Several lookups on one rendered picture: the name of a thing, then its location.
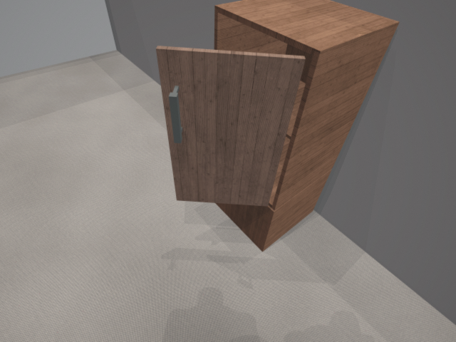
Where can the handle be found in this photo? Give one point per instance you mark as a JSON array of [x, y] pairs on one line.
[[175, 115]]

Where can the cupboard door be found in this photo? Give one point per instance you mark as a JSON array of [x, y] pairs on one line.
[[235, 109]]

